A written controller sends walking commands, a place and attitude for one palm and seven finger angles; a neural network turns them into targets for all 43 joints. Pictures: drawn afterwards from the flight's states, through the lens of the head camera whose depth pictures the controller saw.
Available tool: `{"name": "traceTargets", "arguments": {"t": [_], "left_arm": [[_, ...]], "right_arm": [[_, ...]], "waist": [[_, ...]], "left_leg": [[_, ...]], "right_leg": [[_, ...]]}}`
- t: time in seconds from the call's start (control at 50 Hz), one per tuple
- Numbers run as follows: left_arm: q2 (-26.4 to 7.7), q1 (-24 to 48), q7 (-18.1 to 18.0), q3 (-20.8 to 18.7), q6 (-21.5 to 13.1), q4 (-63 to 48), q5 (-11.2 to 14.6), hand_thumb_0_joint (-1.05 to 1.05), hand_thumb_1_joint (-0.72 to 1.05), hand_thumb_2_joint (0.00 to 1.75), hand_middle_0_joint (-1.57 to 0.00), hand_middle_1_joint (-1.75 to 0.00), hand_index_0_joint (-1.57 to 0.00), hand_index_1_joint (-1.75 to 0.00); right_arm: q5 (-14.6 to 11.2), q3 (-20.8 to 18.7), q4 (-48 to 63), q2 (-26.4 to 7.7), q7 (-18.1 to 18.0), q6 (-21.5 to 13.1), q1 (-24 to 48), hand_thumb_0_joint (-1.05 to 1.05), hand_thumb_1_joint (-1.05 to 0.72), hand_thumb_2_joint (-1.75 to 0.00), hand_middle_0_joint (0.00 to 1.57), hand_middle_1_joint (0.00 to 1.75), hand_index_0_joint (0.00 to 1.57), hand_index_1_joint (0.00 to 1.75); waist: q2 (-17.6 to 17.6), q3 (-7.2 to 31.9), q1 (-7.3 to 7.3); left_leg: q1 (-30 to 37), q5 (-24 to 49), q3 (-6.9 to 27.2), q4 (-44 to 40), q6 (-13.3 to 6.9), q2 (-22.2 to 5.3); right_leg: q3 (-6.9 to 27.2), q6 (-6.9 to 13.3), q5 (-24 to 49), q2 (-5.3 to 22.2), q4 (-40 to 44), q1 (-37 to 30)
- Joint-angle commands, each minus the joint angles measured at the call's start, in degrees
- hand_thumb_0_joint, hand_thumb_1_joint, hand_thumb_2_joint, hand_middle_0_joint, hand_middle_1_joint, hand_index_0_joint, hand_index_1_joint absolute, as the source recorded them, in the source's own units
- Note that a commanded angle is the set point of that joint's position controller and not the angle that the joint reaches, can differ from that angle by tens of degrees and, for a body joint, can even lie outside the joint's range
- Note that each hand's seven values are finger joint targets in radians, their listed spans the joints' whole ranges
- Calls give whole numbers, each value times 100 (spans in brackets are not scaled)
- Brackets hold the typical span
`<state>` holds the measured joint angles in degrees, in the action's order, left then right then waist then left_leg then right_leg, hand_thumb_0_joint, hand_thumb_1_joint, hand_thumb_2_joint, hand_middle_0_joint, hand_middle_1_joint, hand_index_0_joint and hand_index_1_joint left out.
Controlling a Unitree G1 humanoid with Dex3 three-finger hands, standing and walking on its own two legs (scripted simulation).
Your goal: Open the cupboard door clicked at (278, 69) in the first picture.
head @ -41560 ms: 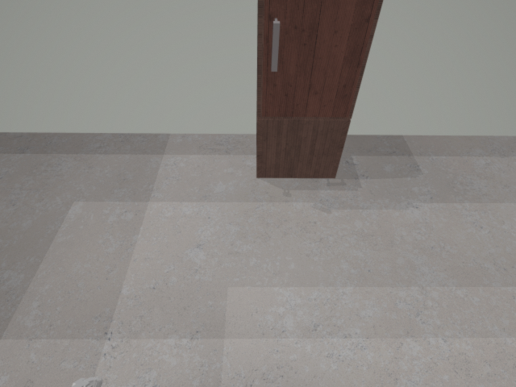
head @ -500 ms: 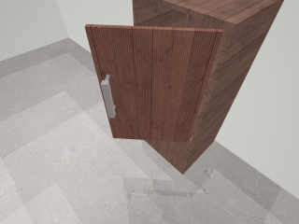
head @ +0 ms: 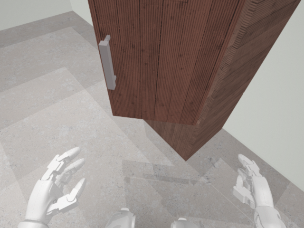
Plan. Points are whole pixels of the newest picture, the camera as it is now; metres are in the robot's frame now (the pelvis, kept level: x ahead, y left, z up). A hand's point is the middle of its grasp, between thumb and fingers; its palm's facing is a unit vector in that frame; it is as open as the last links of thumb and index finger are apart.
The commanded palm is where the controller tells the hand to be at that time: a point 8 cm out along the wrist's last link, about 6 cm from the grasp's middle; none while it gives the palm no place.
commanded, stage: raise the hand with hooked fingers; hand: left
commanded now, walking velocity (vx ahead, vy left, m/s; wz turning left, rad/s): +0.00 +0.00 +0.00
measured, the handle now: (109, 63) +0.59 +0.20 +0.08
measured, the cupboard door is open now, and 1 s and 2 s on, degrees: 42 42 42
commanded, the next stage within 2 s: move the hooked fingers beside the handle in 1.68 s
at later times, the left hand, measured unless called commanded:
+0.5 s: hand (59, 166) +0.24 +0.24 +0.06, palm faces -0.02 -1.00 -0.07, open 11.6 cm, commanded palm +0.21 +0.29 +0.06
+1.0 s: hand (37, 145) +0.27 +0.29 +0.09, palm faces -0.02 -1.00 -0.06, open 13.9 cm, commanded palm +0.25 +0.34 +0.09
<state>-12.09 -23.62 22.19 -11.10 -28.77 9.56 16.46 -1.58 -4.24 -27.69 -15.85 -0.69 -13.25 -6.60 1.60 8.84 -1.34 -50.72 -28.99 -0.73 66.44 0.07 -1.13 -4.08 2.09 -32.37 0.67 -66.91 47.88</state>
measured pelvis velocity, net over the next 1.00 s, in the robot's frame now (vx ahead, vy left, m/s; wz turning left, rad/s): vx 0.00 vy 0.03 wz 0.01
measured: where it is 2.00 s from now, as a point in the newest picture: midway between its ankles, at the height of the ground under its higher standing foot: outside the picture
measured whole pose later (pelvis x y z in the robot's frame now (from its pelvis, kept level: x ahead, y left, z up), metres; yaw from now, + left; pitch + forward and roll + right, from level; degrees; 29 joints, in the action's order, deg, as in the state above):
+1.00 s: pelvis +0.00 +0.03 +0.03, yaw +0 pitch +12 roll -3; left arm -22.4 -4.0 28.3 -21.6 -17.2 17.1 19.6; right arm -2.1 2.8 -29.9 -14.6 -3.6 -12.6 -14.5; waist -1.2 6.3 -0.2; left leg -45.3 -25.6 0.2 58.7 -2.2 -0.6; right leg -4.9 -0.1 -26.9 0.6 -55.2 40.3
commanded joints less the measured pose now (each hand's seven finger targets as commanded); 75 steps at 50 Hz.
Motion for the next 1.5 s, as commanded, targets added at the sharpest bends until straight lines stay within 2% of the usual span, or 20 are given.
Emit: {"name": "traceTargets", "arguments": {"t": [0.0,0.02,0.1,0.22,0.32,0.34,0.4,0.48,0.58,0.62,0.76,0.92,0.96,1.02,1.14,1.24,1.28,1.34,1.42,1.48], "left_arm": [[-1054,969,-303,-605,-436,-2591,155,0,39,68,-24,-63,-24,-63],[-1146,1357,-260,-513,-433,-2598,139,0,36,67,-24,-64,-24,-64],[-1202,1175,107,-570,-215,-1884,198,0,27,63,-25,-70,-25,-70],[-1712,800,447,-1417,686,-908,613,0,13,57,-25,-80,-25,-80],[-1601,946,292,-1447,499,-911,659,0,1,52,-26,-87,-26,-87],[-1554,1029,281,-1372,410,-915,640,0,-1,51,-27,-88,-27,-88],[-1511,1128,280,-1261,238,-712,579,0,-8,48,-27,-93,-27,-93],[-1736,1393,344,-1331,136,-855,565,0,-17,44,-28,-99,-28,-99],[-1851,1541,252,-1419,184,-1048,553,0,-29,39,-29,-107,-29,-107],[-1933,1647,242,-1491,272,-895,567,0,-34,37,-29,-110,-29,-110],[-1995,2132,414,-1434,580,-631,517,0,-50,30,-30,-120,-30,-120],[-2295,2912,584,-1558,763,-468,487,0,-50,30,-30,-120,-30,-120],[-2357,2926,637,-1660,803,-327,508,0,-50,30,-30,-120,-30,-120],[-2503,3207,707,-1714,861,-137,510,0,-50,30,-30,-120,-30,-120],[-2754,3531,868,-1897,939,203,559,0,-50,30,-30,-120,-30,-120],[-2573,3368,1019,-1789,998,581,621,0,-50,30,-30,-120,-30,-120],[-2637,3368,999,-1821,943,404,614,0,-50,30,-30,-120,-30,-120],[-2751,3320,918,-1961,883,383,620,0,-50,30,-30,-120,-30,-120],[-2855,3501,817,-2010,741,134,602,0,-50,30,-30,-120,-30,-120],[-2753,3393,816,-1962,714,197,599,0,-50,30,-30,-120,-30,-120]], "right_arm": [[1,-65,665,-456,-269,-179,-380,0,-90,-90,20,30,20,30],[21,-9,570,-503,-316,-187,-440,0,-90,-90,20,30,20,30],[-36,61,293,-527,-418,-291,-406,0,-90,-90,20,30,20,30],[-107,118,354,-513,-455,-245,-287,0,-90,-90,20,30,20,30],[-64,105,346,-491,-404,-310,-353,0,-90,-90,20,30,20,30],[-63,106,331,-512,-395,-329,-423,0,-90,-90,20,30,20,30],[-86,64,273,-594,-392,-380,-543,0,-90,-90,20,30,20,30],[-98,69,314,-680,-406,-417,-671,0,-90,-90,20,30,20,30],[-95,80,332,-739,-387,-409,-749,0,-90,-90,20,30,20,30],[-79,98,349,-766,-385,-376,-768,0,-90,-90,20,30,20,30],[-89,174,460,-827,-375,-279,-809,0,-90,-90,20,30,20,30],[-83,241,472,-862,-412,-254,-825,0,-90,-90,20,30,20,30],[-82,237,453,-862,-413,-233,-858,0,-90,-90,20,30,20,30],[-80,261,435,-888,-432,-208,-848,0,-90,-90,20,30,20,30],[-91,259,392,-922,-449,-144,-942,0,-90,-90,20,30,20,30],[-105,229,435,-933,-423,-109,-977,0,-90,-90,20,30,20,30],[-104,209,453,-922,-391,-110,-966,0,-90,-90,20,30,20,30],[-90,201,463,-925,-369,-79,-1011,0,-90,-90,20,30,20,30],[-82,205,463,-910,-379,-70,-983,0,-90,-90,20,30,20,30],[-96,206,446,-878,-387,-58,-973,0,-90,-90,20,30,20,30]], "waist": [[-661,1180,260],[-545,994,433],[-678,993,432],[-181,1261,33],[-43,1078,11],[50,1066,86],[-11,827,165],[-379,1003,129],[-736,1142,102],[-599,1000,124],[-766,910,188],[-941,1041,168],[-751,1155,170],[-862,1002,159],[-809,1198,163],[-531,1088,170],[-793,1175,133],[-609,1167,149],[-878,1161,148],[-819,1214,167]], "left_leg": [[889,1369,124,-619,-203,96],[750,1312,189,-475,-223,59],[588,1204,224,-440,-215,41],[423,1423,253,-683,-181,82],[492,1479,255,-909,-170,86],[516,1413,245,-947,-178,87],[622,1175,207,-1071,-198,104],[1008,1213,217,-1282,-215,100],[1489,1412,297,-1537,-179,83],[1480,1446,332,-1564,-173,76],[1780,1478,424,-1761,-110,46],[2119,1728,540,-1872,-43,33],[2203,1882,536,-1889,-41,16],[2118,1804,525,-1921,-40,28],[2261,2071,472,-1954,-49,32],[2055,1915,374,-1945,-118,67],[2111,1983,356,-1933,-112,79],[2017,1926,320,-1910,-129,78],[2032,1895,328,-1892,-128,78],[2024,1876,290,-1888,-141,80]], "right_leg": [[595,-92,1383,-131,1363,-557],[638,-99,1347,-175,1336,-394],[683,-126,1170,-141,1475,-425],[912,-269,1402,14,1790,-1365],[756,-265,1462,14,1778,-1287],[746,-286,1383,20,1808,-1203],[656,-245,843,-17,1906,-898],[464,-144,828,-89,1823,-860],[159,-79,1222,-176,1692,-848],[124,-58,1296,-222,1704,-863],[7,-43,1379,-244,1791,-795],[-38,20,1498,-274,1807,-854],[-51,-9,1607,-265,1849,-909],[-39,21,1558,-271,1875,-933],[-9,5,1776,-269,1971,-1085],[34,-14,1810,-264,2060,-1176],[56,-11,1863,-240,2047,-1196],[79,-24,1835,-273,2046,-1234],[114,2,1786,-270,2017,-1237],[140,-40,1839,-248,2040,-1286]]}}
